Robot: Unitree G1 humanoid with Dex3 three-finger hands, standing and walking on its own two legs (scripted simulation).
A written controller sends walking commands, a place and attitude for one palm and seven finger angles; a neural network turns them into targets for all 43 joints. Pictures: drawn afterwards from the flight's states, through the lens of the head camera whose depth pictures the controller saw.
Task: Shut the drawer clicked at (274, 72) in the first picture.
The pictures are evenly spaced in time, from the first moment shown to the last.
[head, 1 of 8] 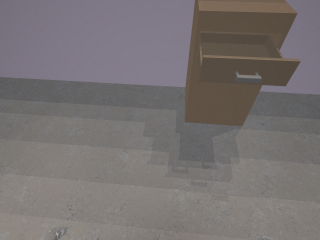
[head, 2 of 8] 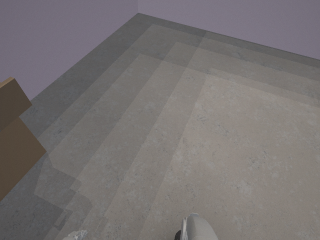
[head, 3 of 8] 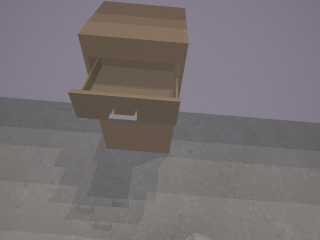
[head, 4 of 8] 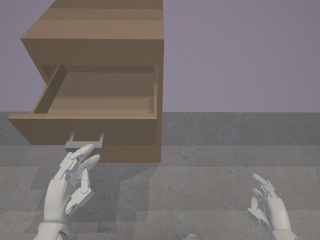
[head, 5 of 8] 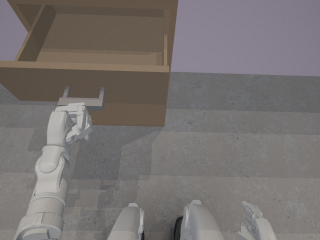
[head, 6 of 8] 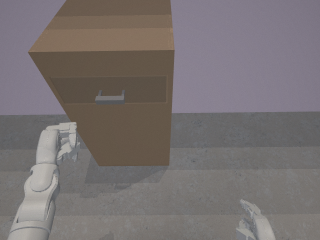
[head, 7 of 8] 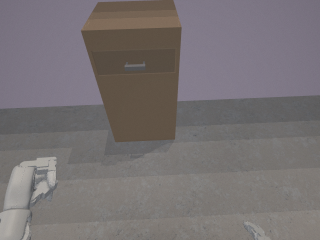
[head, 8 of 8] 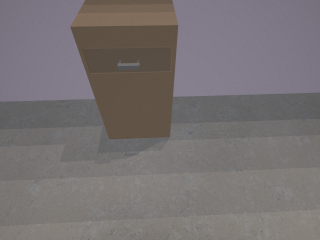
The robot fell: no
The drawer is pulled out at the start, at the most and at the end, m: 0.26 0.26 0.00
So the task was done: yes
